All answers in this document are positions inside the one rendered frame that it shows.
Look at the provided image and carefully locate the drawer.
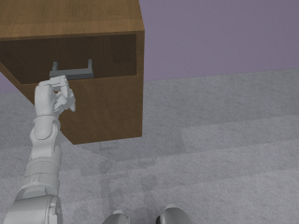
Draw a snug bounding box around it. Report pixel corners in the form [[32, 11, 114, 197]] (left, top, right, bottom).
[[0, 34, 137, 85]]

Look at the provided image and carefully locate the robot left hand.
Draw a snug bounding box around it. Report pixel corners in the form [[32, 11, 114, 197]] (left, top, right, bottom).
[[35, 75, 76, 119]]

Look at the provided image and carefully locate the robot left shin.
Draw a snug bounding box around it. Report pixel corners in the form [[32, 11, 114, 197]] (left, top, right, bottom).
[[113, 210, 123, 215]]

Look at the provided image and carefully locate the handle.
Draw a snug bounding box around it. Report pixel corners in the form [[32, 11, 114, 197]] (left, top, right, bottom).
[[49, 59, 93, 80]]

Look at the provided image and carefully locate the robot right thigh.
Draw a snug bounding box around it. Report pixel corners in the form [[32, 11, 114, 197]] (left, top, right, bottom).
[[160, 207, 194, 224]]

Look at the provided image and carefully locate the cabinet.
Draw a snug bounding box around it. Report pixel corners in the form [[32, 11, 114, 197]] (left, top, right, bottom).
[[0, 0, 145, 145]]

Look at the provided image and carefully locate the robot left upper arm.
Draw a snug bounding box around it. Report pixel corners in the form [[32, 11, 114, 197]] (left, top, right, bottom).
[[6, 194, 64, 224]]

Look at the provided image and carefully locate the robot left forearm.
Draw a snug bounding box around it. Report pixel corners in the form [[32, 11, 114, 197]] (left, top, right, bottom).
[[3, 115, 63, 224]]

